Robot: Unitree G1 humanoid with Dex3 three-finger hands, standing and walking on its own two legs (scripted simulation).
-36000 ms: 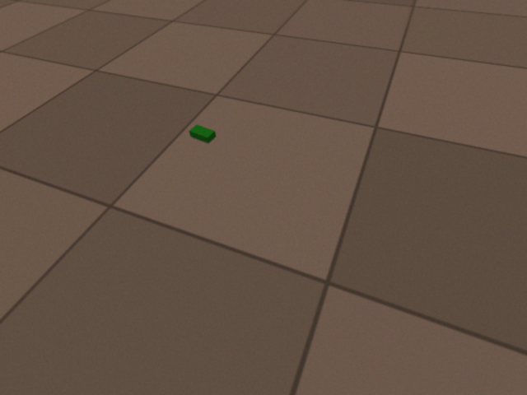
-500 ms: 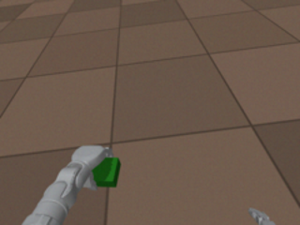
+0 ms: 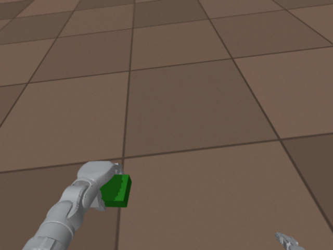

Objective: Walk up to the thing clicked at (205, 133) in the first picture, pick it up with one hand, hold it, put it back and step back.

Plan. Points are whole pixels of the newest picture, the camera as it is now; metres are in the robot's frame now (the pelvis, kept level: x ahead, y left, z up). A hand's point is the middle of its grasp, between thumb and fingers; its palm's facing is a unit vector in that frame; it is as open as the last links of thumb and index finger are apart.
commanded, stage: hold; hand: left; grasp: from above
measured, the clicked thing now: (102, 190) +0.30 +0.23 -0.06
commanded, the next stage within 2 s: crouch in 0.06 s
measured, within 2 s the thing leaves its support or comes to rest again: neither
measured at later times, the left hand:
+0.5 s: hand (106, 196) +0.30 +0.23 -0.09, palm faces -0.46 +0.00 -0.89, open 10.4 cm
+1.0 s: hand (124, 209) +0.34 +0.24 -0.33, palm faces -0.43 +0.07 -0.90, open 10.4 cm
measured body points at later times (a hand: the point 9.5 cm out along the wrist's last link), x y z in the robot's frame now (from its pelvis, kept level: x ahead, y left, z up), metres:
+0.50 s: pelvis +0.00 +0.00 -0.02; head +0.04 +0.00 +0.43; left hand +0.31 +0.22 -0.04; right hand +0.13 -0.26 -0.14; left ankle +0.01 +0.11 -0.74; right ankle +0.02 -0.12 -0.74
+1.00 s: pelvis -0.06 +0.01 -0.22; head +0.10 +0.02 +0.20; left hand +0.36 +0.23 -0.28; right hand -0.01 -0.27 -0.34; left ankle +0.01 +0.11 -0.74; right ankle +0.01 -0.12 -0.74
